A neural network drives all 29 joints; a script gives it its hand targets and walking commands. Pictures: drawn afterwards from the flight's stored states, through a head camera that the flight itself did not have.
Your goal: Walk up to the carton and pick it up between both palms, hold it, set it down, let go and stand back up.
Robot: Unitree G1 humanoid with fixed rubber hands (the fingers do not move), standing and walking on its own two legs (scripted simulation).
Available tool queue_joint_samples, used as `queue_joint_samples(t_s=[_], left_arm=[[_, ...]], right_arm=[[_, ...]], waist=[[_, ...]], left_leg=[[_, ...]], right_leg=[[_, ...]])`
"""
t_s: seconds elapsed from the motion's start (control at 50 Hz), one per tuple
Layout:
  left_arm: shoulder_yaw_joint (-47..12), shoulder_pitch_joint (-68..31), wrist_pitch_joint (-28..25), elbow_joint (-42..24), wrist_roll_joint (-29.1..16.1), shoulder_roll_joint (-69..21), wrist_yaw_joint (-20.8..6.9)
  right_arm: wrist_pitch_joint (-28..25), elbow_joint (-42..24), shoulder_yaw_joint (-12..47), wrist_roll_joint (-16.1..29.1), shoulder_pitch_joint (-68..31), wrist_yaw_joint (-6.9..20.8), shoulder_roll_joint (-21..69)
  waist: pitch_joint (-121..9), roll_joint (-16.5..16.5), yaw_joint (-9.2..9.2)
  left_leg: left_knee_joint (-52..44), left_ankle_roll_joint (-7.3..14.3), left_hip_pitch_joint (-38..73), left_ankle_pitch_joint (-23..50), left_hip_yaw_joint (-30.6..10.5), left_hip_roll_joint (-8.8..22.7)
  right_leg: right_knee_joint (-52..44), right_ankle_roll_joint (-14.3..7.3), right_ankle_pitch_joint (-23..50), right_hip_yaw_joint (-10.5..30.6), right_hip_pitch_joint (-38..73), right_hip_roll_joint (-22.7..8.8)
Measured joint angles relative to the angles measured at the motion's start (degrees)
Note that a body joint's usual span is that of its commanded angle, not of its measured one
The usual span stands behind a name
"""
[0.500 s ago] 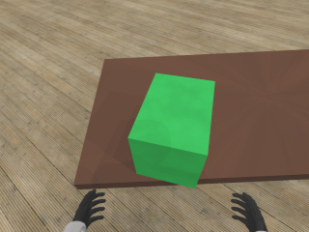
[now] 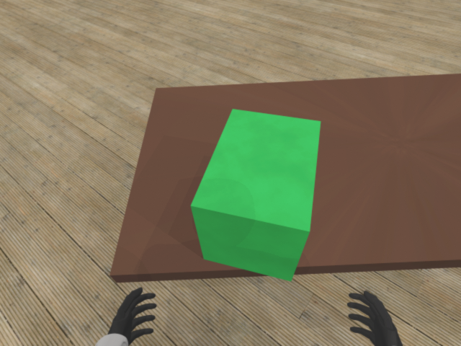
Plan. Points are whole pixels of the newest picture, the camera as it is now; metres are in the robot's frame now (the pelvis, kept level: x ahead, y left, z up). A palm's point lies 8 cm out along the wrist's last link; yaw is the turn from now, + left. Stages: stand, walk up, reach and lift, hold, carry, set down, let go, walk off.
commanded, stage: let go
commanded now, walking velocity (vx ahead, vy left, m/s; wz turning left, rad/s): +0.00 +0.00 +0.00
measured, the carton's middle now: (260, 192) +0.42 -0.02 -0.01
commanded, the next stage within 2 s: stand in 0.30 s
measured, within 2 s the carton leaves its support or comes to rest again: neither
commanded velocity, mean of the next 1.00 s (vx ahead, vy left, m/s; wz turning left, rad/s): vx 0.00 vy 0.00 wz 0.00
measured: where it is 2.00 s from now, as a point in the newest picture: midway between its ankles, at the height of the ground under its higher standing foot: outside the picture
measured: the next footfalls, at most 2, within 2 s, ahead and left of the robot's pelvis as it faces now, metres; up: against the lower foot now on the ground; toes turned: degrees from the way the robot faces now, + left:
none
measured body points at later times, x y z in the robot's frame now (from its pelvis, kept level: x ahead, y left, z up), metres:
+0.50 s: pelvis +0.00 +0.00 +0.00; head +0.01 +0.00 +0.45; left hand +0.15 +0.26 -0.09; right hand +0.14 -0.27 -0.11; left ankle +0.01 +0.13 -0.75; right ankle -0.02 -0.14 -0.75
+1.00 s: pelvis +0.00 +0.00 +0.00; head +0.00 +0.00 +0.45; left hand +0.11 +0.28 -0.11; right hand +0.10 -0.29 -0.11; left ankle +0.01 +0.13 -0.75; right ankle -0.02 -0.14 -0.75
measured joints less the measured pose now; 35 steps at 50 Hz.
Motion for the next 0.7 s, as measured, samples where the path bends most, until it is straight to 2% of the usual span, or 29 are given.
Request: queue_joint_samples(t_s=[0.32, 0.38, 0.44, 0.7], left_arm=[[0.0, 0.0, 0.0, 0.0, 0.0, 0.0, 0.2], [0.0, 0.2, -4.1, 2.3, 1.2, 0.7, 0.2], [0.0, 0.9, -6.6, 4.6, 1.9, 2.3, 0.2], [0.0, 2.3, -7.9, 11.6, 2.0, 6.8, 0.2]], right_arm=[[0.0, 0.0, 0.0, 0.0, -0.2, 0.4, -0.3], [3.1, 0.1, 0.0, -2.1, 0.2, 0.4, -1.6], [6.1, 0.1, 0.0, -2.4, 1.7, 0.4, -4.0], [9.0, 1.9, 0.0, -2.4, 7.8, 0.4, -9.2]], waist=[[0.0, 0.0, 0.0], [0.0, -0.1, 0.11], [0.0, -0.1, 0.11], [0.0, -0.5, 0.12]], left_leg=[[0.0, 0.0, 0.0, 0.0, 0.0, 0.0], [1.3, 0.0, 0.0, -0.7, 0.0, 0.0], [2.7, 0.0, 0.0, -1.7, 0.0, 0.0], [3.7, 0.0, 0.0, -2.6, 0.0, 0.0]], right_leg=[[0.0, 0.0, 0.0, 0.0, 0.0, 0.0], [1.4, 0.0, -0.8, 0.0, -0.1, -0.1], [2.8, 0.0, -1.8, 0.1, -0.1, -0.1], [3.9, 0.0, -2.6, 0.1, -0.1, -0.2]])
